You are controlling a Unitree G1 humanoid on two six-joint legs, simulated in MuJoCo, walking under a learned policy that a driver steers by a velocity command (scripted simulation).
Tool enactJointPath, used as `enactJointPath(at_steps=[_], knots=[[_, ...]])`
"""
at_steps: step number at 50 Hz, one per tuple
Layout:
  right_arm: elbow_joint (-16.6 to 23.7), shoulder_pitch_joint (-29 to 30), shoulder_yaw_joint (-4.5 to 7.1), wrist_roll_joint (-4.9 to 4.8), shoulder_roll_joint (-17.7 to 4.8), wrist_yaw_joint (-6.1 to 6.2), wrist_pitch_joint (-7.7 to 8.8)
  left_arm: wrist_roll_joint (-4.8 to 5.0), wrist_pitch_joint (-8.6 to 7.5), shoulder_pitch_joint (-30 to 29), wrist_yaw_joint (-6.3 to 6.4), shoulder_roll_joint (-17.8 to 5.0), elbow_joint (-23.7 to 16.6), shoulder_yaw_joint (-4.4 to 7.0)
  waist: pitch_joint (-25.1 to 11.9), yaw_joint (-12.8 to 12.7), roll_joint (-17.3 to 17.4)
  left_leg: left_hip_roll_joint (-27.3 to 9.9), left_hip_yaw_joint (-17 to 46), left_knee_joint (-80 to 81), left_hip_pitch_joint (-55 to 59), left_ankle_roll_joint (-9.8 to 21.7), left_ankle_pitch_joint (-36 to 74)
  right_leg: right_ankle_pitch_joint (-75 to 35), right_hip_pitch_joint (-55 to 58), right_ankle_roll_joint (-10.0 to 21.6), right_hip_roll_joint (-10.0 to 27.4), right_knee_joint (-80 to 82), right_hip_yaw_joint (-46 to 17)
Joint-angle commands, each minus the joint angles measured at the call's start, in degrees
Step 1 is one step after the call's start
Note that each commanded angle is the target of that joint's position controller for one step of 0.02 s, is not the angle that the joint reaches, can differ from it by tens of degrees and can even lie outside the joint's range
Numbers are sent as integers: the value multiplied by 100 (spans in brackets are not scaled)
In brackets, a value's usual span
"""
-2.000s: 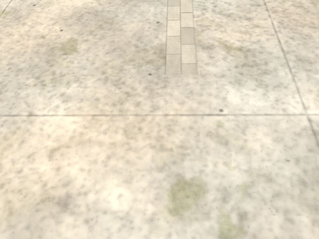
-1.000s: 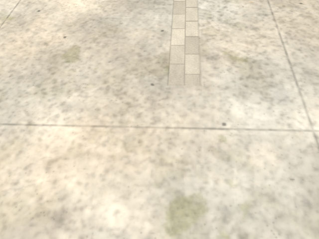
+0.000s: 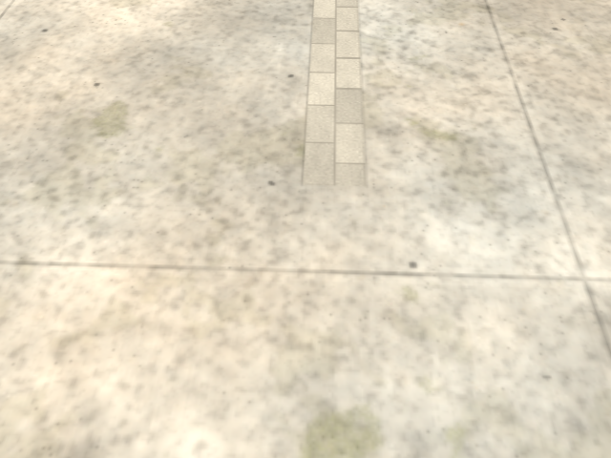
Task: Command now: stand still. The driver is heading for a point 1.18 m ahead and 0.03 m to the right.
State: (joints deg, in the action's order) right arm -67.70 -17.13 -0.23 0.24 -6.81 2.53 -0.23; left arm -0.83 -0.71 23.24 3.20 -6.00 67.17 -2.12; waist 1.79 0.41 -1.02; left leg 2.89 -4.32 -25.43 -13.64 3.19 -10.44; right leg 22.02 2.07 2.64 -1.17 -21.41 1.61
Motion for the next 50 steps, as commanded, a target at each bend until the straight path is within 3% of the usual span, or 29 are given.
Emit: enactJointPath(at_steps=[1,32,33,35,37,38,39,41,43,45,46,47,48,49,50], knots=[[4,-430,40,-2,-361,6,14,-1,-17,676,10,-343,44,40,477,18,-33,-751,891,282,550,99,912,-1444,-1131,83,736,481,-519],[-42,-646,-15,-17,-239,9,46,5,-64,977,3,-219,11,43,494,6,-34,-771,832,158,390,61,977,-1844,-1098,84,745,425,-514],[-48,-653,-20,-14,-217,4,40,-6,-66,1049,-1,-212,28,45,411,-25,-36,-711,800,156,391,70,578,-1340,-1057,121,712,514,-525],[50,-473,22,1,-291,-24,20,-37,-52,1177,-12,-376,36,128,623,-115,-207,-444,582,-213,3,112,-505,217,-1147,348,716,728,-743],[285,-89,61,70,-295,-102,44,-15,-51,1290,-32,-623,3,238,1216,-281,-656,-104,68,-1035,-1110,104,-1336,1581,-1108,787,1248,1224,-1509],[451,139,57,124,-251,-143,85,-3,-71,1323,-41,-684,-7,276,1540,-333,-713,-169,-98,-1338,-1627,103,-1387,1718,-1033,979,1590,1410,-1809],[607,346,68,149,-251,-177,141,-18,-107,1399,-49,-687,6,299,1717,-384,-675,-318,-117,-1637,-2004,114,-1378,1418,-888,1127,1816,1462,-1991],[876,606,139,148,-382,-227,264,-90,-200,1609,-65,-753,60,347,1719,-419,-509,-483,-53,-2098,-2749,137,-1566,24,-180,1283,1986,1304,-2017],[1089,769,203,107,-449,-267,373,-109,-274,1668,-83,-830,73,385,1520,-403,-386,-520,-61,-2167,-3027,155,-1589,-1426,398,1248,1940,1015,-1723],[1271,869,253,37,-474,-313,423,-118,-314,1505,-103,-908,18,409,1319,-297,-412,-391,-178,-1913,-2583,211,-1367,-2197,298,1093,1778,800,-1366],[1268,654,271,0,-446,-331,427,-103,-337,1269,-117,-950,-51,414,1171,-101,-453,-239,-295,-1655,-1870,273,-1146,-2753,-92,964,1635,595,-1093],[1096,28,297,-47,-376,-330,429,-57,-371,886,-141,-994,-152,410,916,303,-426,22,-473,-1181,-556,362,-741,-3645,-774,769,1380,121,-662],[742,-926,397,-78,-467,-307,431,-19,-411,772,-180,-1017,-182,400,449,722,-188,272,-538,-806,915,441,-347,-4398,-1329,600,1058,-861,-282],[488,-1882,551,-7,-844,-247,437,-2,-460,714,-225,-975,-250,370,-93,1110,165,-301,282,-413,2292,610,-744,-3825,-2258,401,719,-2251,44],[497,-2488,672,131,-1470,-226,431,81,-468,931,-273,-421,-498,254,-722,1084,1449,-2259,3433,982,2813,1237,-2137,-423,-3271,120,-155,-4632,447]])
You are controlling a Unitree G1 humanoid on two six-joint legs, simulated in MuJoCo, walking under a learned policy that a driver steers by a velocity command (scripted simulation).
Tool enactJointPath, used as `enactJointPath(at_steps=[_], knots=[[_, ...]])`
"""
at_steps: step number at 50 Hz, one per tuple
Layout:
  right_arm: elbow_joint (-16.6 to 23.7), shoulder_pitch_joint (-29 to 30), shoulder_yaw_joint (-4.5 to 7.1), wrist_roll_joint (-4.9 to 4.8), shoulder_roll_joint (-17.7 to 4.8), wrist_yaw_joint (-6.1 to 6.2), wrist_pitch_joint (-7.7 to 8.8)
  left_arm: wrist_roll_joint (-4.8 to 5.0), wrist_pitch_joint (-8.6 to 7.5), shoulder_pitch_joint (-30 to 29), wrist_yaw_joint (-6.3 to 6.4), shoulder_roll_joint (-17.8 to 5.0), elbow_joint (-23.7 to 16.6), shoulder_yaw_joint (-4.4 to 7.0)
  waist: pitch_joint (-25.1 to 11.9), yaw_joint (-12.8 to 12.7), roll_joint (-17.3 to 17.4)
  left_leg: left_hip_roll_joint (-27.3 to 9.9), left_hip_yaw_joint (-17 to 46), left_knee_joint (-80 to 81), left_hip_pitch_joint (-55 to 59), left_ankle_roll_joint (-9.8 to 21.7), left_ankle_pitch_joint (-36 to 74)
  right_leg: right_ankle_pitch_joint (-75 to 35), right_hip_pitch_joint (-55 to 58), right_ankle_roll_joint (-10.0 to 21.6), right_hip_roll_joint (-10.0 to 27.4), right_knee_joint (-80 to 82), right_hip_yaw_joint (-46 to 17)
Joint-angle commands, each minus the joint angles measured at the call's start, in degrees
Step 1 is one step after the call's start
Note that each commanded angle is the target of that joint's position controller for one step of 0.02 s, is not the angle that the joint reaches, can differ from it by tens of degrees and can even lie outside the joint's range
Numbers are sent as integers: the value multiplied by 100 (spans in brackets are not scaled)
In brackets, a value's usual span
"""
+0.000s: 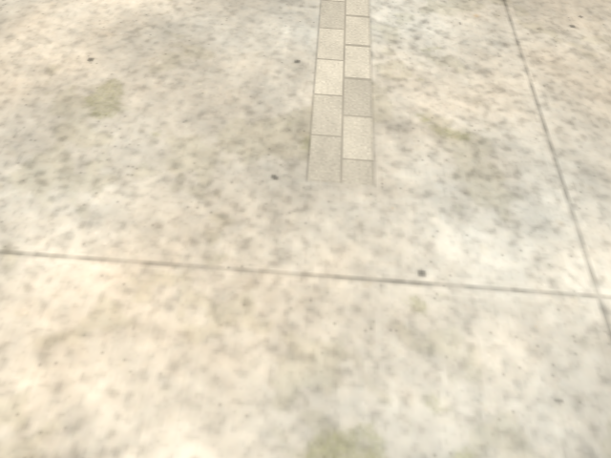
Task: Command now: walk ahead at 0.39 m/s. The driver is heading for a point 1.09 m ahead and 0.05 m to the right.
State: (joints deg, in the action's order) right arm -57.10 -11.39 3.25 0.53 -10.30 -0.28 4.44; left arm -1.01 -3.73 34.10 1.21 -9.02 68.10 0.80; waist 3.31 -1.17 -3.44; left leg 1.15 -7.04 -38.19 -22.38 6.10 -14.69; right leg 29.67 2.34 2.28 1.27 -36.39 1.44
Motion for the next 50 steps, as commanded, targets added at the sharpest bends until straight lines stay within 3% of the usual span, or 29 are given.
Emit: enactJointPath(at_steps=[1,2,3,4,6,8,10,13,17,19,20,21,22,23,24,25,26,27,28,30,32,34,35,36,38,41,50], knots=[[-570,-2575,261,19,-953,44,-134,-29,-155,-580,-124,-390,-736,66,-655,951,1294,-2283,4860,2957,2966,1126,-2150,-349,-3644,301,-350,-4008,-356],[-382,-1793,209,28,-880,56,-148,-37,-138,-905,-164,-333,-937,69,47,576,894,-2288,4188,2916,2291,1051,-2405,-755,-3948,402,0,-4199,-386],[-261,-1339,132,19,-653,33,-103,-47,-154,-1120,-189,-294,-994,67,393,437,414,-2066,3503,3005,1708,917,-1760,-1175,-3898,435,215,-3930,-372],[-217,-1089,53,24,-504,32,-44,-41,-139,-1009,-180,-207,-956,85,544,186,235,-1799,2854,3017,1316,726,-686,-1363,-3587,397,325,-3581,-339],[-289,-1122,-74,26,-283,69,71,-99,9,-589,-166,-69,-837,95,394,-107,318,-1522,1834,2854,1003,590,1761,-1304,-2964,221,318,-3176,-193],[-388,-1361,-130,53,-314,100,150,-68,121,-622,-153,-109,-863,134,280,-209,435,-1371,1174,2623,1107,553,3708,-1365,-2902,118,189,-2815,-1],[-436,-1472,-189,68,-349,124,150,-37,176,-1006,-142,-153,-978,151,243,-207,663,-1181,757,2462,1259,439,4557,-1649,-3019,69,102,-2155,146],[-467,-1563,-294,34,-260,171,92,16,183,-1795,-115,-99,-1187,107,199,-41,969,-1021,432,2255,1317,257,5008,-2108,-2765,29,-50,-917,366],[-568,-1789,-325,48,-270,222,32,29,178,-2024,-49,-159,-1155,93,34,95,1037,-1177,567,1832,1614,283,5002,-2236,-2310,100,-152,-211,385],[-546,-1654,-324,45,-284,237,16,14,136,-1872,-3,-210,-1055,118,31,5,955,-1245,720,1460,1721,311,4935,-2103,-1974,205,-212,274,358],[-536,-1540,-317,17,-306,240,8,4,87,-1591,22,-199,-935,128,-29,-171,812,-1165,704,1074,1726,220,4818,-2482,-1548,253,-233,888,357],[-555,-1623,-309,5,-318,233,15,-27,5,-1252,43,-353,-828,166,-232,-289,569,-992,676,569,1600,40,4119,-3608,-924,293,47,1349,44],[-474,-1893,-329,-25,-230,258,21,-105,-66,-749,50,-767,-737,253,-767,-226,120,-732,532,-216,1093,-124,2200,-6103,61,503,959,941,-724],[-681,-2612,-401,-247,251,264,-123,-45,-29,-694,66,-686,-716,216,-1431,-100,-656,-80,316,-1284,749,-296,-927,-7292,404,1606,2036,1001,-1772],[-660,-2205,-322,-134,8,283,-260,60,13,-881,33,-354,-746,108,-1263,-145,-490,-6,590,-1643,662,-318,-2336,-6210,-218,1790,2148,1501,-2140],[-562,-1814,-283,20,-35,263,-314,57,42,-1261,37,-346,-796,90,-644,-40,-291,-78,751,-1775,545,-351,-2399,-5071,-866,1663,1917,1803,-1902],[-541,-1566,-284,89,52,231,-350,13,81,-1557,72,-310,-850,61,-371,67,-42,-159,838,-1604,589,-384,-2124,-4208,-1313,1457,1690,2051,-1661],[-539,-1466,-291,93,136,214,-397,-17,115,-1728,123,-234,-874,28,-141,206,-6,-252,864,-1203,765,-420,-1836,-3699,-1732,1225,1474,2240,-1353],[-578,-1553,-325,79,256,212,-440,-27,143,-1860,144,-207,-868,10,-92,336,-117,-269,805,-744,976,-465,-1610,-3310,-1927,1012,1230,2332,-1085],[-727,-1731,-343,40,287,248,-488,-40,161,-1789,127,-302,-823,27,-257,330,-120,-138,603,-59,1206,-512,-1267,-2972,-1757,835,1011,2251,-875],[-840,-1865,-354,21,291,271,-513,45,197,-1828,107,-423,-797,53,-357,416,-42,-132,484,755,1656,-500,-370,-1978,-1932,660,905,2203,-778],[-763,-1647,-358,103,132,268,-502,102,258,-1759,68,-452,-757,93,-26,317,63,-393,783,1476,1825,-445,220,-499,-2400,258,720,2353,-784],[-655,-1512,-351,125,-13,263,-460,127,305,-1704,56,-409,-750,102,227,221,123,-626,1089,1758,1462,-394,-191,-279,-2440,89,571,2399,-728],[-680,-1392,-349,62,-66,264,-422,138,343,-1635,33,-252,-728,90,553,96,568,-661,1166,1878,706,-340,-585,-867,-1982,31,372,2275,-497],[-676,-1247,-380,3,49,270,-314,62,329,-1378,24,-120,-574,58,441,-24,750,-735,1260,2188,399,-345,-447,-1851,-1178,56,358,1839,-409],[-652,-1251,-377,-11,29,293,-221,40,270,-1264,14,-201,-463,63,184,-37,548,-740,1235,2212,744,-310,132,-2347,-983,89,425,1735,-413],[-710,-1476,-382,-5,80,293,-212,66,270,-1235,54,-113,-270,3,198,31,416,-729,1169,2212,1019,-261,570,-2514,-1046,6,453,1704,-366]])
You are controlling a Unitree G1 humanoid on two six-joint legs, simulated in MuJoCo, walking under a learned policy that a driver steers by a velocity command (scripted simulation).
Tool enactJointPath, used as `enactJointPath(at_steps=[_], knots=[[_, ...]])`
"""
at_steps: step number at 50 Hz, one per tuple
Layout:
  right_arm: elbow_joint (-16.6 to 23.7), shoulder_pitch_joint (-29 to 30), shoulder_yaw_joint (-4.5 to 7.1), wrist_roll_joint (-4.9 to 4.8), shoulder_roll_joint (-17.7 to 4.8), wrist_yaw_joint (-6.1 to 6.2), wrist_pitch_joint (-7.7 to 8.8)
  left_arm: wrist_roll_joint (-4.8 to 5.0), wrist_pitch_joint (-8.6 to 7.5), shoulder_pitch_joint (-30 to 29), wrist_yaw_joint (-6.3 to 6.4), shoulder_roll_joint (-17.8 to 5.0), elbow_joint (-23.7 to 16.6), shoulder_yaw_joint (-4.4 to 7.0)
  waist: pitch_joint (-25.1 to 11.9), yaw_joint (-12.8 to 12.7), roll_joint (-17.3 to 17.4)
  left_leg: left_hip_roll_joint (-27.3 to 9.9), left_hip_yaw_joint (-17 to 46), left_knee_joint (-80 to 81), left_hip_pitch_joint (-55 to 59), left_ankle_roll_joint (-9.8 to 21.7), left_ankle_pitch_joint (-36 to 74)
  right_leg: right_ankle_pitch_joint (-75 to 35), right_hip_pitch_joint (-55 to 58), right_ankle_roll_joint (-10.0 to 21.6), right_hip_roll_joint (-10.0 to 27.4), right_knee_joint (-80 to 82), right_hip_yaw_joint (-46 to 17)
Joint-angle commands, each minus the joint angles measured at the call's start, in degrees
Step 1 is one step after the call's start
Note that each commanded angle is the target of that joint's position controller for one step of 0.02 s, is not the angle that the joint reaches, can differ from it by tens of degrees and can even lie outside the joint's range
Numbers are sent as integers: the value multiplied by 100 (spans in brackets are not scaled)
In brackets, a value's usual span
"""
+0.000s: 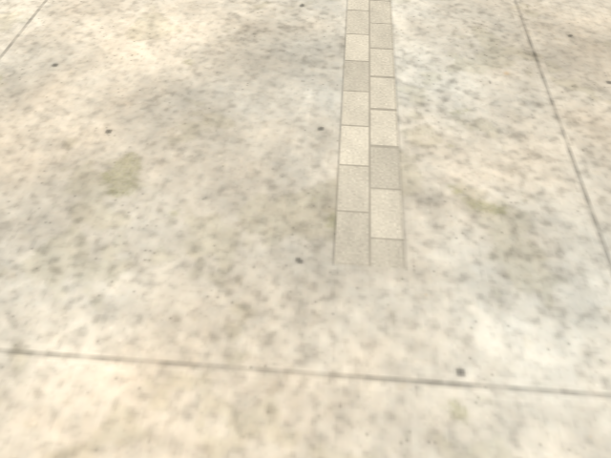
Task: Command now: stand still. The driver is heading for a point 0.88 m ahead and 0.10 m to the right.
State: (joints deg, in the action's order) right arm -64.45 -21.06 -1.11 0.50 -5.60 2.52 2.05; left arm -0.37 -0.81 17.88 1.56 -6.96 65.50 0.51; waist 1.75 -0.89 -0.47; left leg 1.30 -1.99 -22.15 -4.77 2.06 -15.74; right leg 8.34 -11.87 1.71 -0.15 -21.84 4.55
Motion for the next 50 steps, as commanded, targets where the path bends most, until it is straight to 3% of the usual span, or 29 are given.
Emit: enactJointPath(at_steps=[1,23,25,26,28,30,31,34,38,39,41,42,43,44,45,46,47,48,50], knots=[[22,-524,53,-2,-387,13,28,3,-20,397,23,-315,8,27,351,6,115,-744,659,603,-722,146,729,-405,375,57,598,240,-674],[-37,-700,35,-5,-342,31,30,15,27,475,73,-257,226,-32,397,25,125,-736,623,574,-523,157,1389,-568,355,-33,634,91,-612],[-66,-810,59,16,-388,26,16,-3,41,451,65,-238,231,-36,362,86,180,-662,700,782,-511,245,192,124,281,-18,478,-21,-492],[-72,-891,134,13,-562,21,-12,-22,48,371,51,-279,173,-11,467,143,351,-684,882,916,-532,386,-784,744,27,10,271,-360,-288],[-84,-1159,277,16,-850,-7,-75,-118,57,13,-20,-322,-58,34,1030,347,734,-1247,1704,1419,-479,843,-2645,1675,-1140,52,-41,-1227,180],[-141,-1432,325,65,-844,-24,-55,-175,-4,-466,-101,-271,-397,42,1498,533,833,-1856,2368,1771,-361,1251,-2746,1763,-2070,148,213,-2097,75],[-159,-1495,336,116,-833,-28,-12,-168,-57,-604,-134,-335,-534,74,1517,516,715,-1978,2445,1791,-67,1360,-2333,1809,-2525,188,334,-2469,-70],[-87,-1359,361,118,-866,-49,144,-114,-242,-737,-227,-440,-761,160,1167,359,397,-1859,1985,1633,634,1305,-940,1473,-2869,209,459,-2503,-208],[3,-1154,377,99,-989,-65,272,-49,-273,-945,-314,-434,-1036,224,898,215,619,-1569,1249,1299,271,1097,276,1045,-1915,222,244,-1762,28],[29,-1060,385,84,-1030,-79,284,-26,-272,-811,-316,-425,-1040,238,845,115,668,-1512,1082,1125,3,1025,578,885,-1433,252,148,-1530,133],[92,-811,383,32,-1087,-121,317,10,-299,182,-278,-482,-720,330,515,-376,477,-1197,611,147,-805,786,1740,406,357,321,-272,-910,425],[91,-859,344,43,-1011,-159,351,-21,-346,978,-221,-752,-460,458,66,-681,114,-869,233,-1008,-1213,625,2149,545,1453,411,-182,-687,212],[323,-786,236,-11,-667,-212,363,-143,-388,1940,-145,-1397,-370,620,-541,-1037,-974,-292,-319,-3077,-2245,292,956,2171,2454,816,1399,298,-1970],[471,-887,253,30,-571,-254,362,-132,-317,2105,-166,-1614,-275,634,-620,-807,-1523,282,-79,-4514,-3231,290,-1437,2935,2442,1277,2335,1408,-4340],[573,-565,311,121,-746,-289,312,-85,-260,1283,-163,-1367,-426,554,-28,-361,-771,-258,355,-5105,-3451,424,-975,3534,1670,1225,2252,1384,-4048],[662,-248,315,127,-754,-348,325,-56,-288,620,-200,-1100,-656,472,347,-192,-269,-478,378,-5005,-3422,473,-360,2963,999,1110,2072,1409,-3383],[662,-197,324,94,-667,-369,337,-49,-338,303,-225,-976,-737,416,459,2,-67,-635,380,-4713,-3157,460,8,2090,579,978,1789,1496,-2702],[628,-289,342,128,-633,-375,301,-41,-390,242,-216,-826,-732,354,448,157,-92,-709,345,-4479,-2888,402,128,1422,357,871,1554,1509,-2204],[607,-391,366,156,-600,-410,187,-43,-473,490,-164,-672,-605,274,360,272,-199,-700,203,-4269,-2708,293,302,393,331,821,1308,1506,-1561]])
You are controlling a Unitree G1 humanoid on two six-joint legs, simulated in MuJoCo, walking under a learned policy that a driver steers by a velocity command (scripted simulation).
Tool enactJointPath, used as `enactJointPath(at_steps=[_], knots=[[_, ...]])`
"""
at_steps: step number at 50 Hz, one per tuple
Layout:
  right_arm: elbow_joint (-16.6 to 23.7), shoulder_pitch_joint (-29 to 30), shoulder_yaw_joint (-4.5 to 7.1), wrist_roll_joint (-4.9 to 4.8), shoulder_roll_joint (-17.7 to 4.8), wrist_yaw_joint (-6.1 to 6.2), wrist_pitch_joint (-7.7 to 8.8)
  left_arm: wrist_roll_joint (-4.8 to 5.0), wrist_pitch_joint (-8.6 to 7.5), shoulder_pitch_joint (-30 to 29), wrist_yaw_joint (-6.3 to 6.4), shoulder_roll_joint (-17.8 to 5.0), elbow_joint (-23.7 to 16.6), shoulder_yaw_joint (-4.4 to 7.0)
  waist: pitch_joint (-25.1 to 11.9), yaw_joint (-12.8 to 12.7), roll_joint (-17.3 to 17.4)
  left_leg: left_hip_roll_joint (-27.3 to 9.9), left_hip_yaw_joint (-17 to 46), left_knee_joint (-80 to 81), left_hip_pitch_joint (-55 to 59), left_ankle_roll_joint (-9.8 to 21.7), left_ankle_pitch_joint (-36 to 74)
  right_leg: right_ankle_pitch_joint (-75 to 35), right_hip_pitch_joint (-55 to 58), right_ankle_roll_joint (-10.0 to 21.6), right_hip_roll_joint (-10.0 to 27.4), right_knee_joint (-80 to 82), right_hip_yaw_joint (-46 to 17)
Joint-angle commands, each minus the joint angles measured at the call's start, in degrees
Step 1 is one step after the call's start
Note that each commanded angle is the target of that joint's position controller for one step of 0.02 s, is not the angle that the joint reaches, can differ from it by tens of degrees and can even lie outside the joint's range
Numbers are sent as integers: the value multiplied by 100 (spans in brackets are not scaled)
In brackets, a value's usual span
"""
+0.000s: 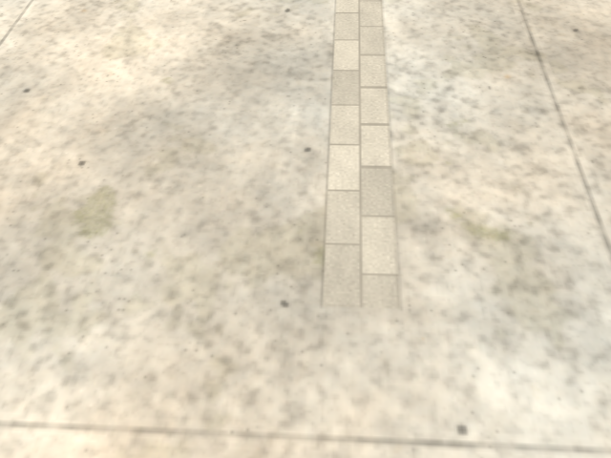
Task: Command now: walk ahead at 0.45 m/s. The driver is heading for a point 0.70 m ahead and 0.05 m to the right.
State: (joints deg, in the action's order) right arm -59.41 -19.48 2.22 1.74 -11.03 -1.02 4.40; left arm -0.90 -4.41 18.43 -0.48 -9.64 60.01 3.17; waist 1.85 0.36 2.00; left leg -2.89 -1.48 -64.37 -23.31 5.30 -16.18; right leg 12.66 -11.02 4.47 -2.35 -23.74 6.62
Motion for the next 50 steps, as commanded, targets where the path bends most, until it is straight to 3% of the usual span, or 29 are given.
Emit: enactJointPath(at_steps=[1,5,8,13,16,17,18,19,20,21,22,23,25,26,28,31,36,41,42,44,45,46,47,48,49,50], knots=[[157,-411,57,22,-98,-68,-90,13,-145,601,58,-427,6,-5,376,159,-470,-283,90,60,-987,-67,437,-403,328,565,1480,1711,-1589],[541,710,85,10,-148,-104,-174,9,-184,1055,75,-462,105,-53,592,-7,-488,-323,-104,772,-1773,-230,974,-1174,677,668,1430,1831,-1234],[843,1546,49,-26,-74,-119,-156,6,-208,1222,78,-417,117,-97,670,-148,-537,-196,-281,1807,-1717,-300,1374,-1928,796,667,1312,1784,-930],[1108,2209,36,-63,-113,-112,-113,-8,-236,1454,134,-523,210,-82,685,-256,-655,51,-475,2950,-1230,-70,1508,-2857,1360,646,1432,1578,-714],[1030,1754,125,-52,-274,-40,-44,-50,-225,1259,174,-685,211,-35,360,40,-713,369,-584,3233,-421,234,935,-4757,1771,529,1518,715,-546],[841,1139,194,-52,-385,5,-8,-73,-198,1194,182,-765,214,-9,13,297,-723,549,-615,3345,223,343,761,-5333,1824,466,1476,-47,-485],[515,191,276,-22,-499,54,40,-50,-160,1092,176,-804,192,3,-475,688,-598,628,-639,3730,1337,455,991,-5126,1521,364,1299,-1170,-341],[304,-740,399,128,-877,112,78,11,-151,1110,146,-652,71,-46,-1093,978,-266,-324,369,3788,2799,696,436,-3397,376,288,1062,-2752,-222],[277,-1125,540,208,-1440,92,68,267,-132,1844,56,31,-44,-163,-1899,652,1090,-2173,3472,4355,4451,1625,-141,982,-1778,39,-54,-5201,-102],[323,-626,503,-16,-1223,39,-22,136,-124,1340,60,-546,-62,-14,-1744,566,299,-1978,4064,4972,3990,1494,-666,1336,-2329,148,15,-5688,-942],[425,53,404,-80,-936,26,-12,92,-140,732,50,-591,-296,12,-808,347,154,-1812,3043,5090,3105,1257,-645,810,-2593,188,348,-5498,-940],[446,337,308,-68,-588,2,43,61,-168,451,40,-536,-348,4,-395,227,-177,-1588,2447,5297,2387,1089,-6,452,-2419,195,546,-5137,-932],[283,320,174,-79,-200,54,119,-96,-35,555,-1,-325,-300,6,-71,-126,-87,-1129,1538,5498,1520,758,813,293,-1859,119,771,-4546,-914],[211,173,149,-80,-178,77,160,-124,41,620,-31,-226,-276,1,-52,-189,-42,-1051,1336,5542,1389,719,1115,281,-1709,69,780,-4377,-875],[116,-97,159,-105,-347,103,229,-142,140,450,-77,-205,-354,8,50,-260,-11,-948,1023,5636,1339,728,1582,163,-1857,-27,813,-4104,-750],[76,-377,164,-99,-507,105,239,-118,221,-314,-125,-316,-629,16,287,-171,40,-867,689,5869,1508,678,1616,-448,-2507,-166,923,-3520,-608],[15,-804,104,-83,-438,134,264,-8,200,-1343,-171,-260,-970,-52,468,93,127,-744,-52,5913,1909,371,2324,-1353,-2688,-146,720,-2169,-470],[-118,-1150,88,-50,-465,232,265,-41,149,-1993,-192,-250,-1238,-91,572,260,152,-971,-545,5605,2760,295,3298,-1280,-2604,113,498,-1247,-85],[-125,-1127,96,-45,-513,259,254,-57,137,-1998,-194,-271,-1269,-79,550,217,168,-1025,-634,5416,2931,279,3792,-1083,-2504,197,423,-1126,-4],[-160,-1048,100,-38,-593,320,216,-119,85,-1551,-137,-300,-1146,-37,328,-8,273,-1039,-771,4526,3086,226,5967,-590,-1862,379,38,-967,226],[-164,-978,113,-28,-653,341,184,-139,35,-949,-96,-376,-945,11,29,-233,326,-1005,-786,3753,3095,197,6575,-492,-1303,480,-181,-838,272],[-148,-881,118,-74,-708,343,150,-180,-41,-162,-62,-467,-663,73,-351,-557,303,-896,-828,2746,2879,113,6237,-1009,-419,581,-267,-288,201],[-59,-780,82,-171,-646,325,155,-298,-104,500,-22,-731,-458,159,-775,-848,204,-708,-886,1513,1914,-6,4710,-2173,889,759,281,-142,-310],[95,-1285,-19,-276,-92,281,149,-355,-120,884,10,-1324,-377,291,-1665,-567,-1065,94,-961,-636,170,-200,-731,-5842,2848,1463,2233,-925,-2168],[24,-1540,54,-439,-347,281,85,-7,-28,1093,-3,-1428,-373,331,-2588,-591,-927,563,-32,-1873,-542,-317,-1986,-6585,3375,2239,2849,-538,-3500],[173,-895,93,-323,-490,273,68,72,24,452,22,-1245,-528,273,-1872,-449,-359,245,332,-1716,-751,-321,-1334,-5993,2462,1984,2540,-129,-2772]])
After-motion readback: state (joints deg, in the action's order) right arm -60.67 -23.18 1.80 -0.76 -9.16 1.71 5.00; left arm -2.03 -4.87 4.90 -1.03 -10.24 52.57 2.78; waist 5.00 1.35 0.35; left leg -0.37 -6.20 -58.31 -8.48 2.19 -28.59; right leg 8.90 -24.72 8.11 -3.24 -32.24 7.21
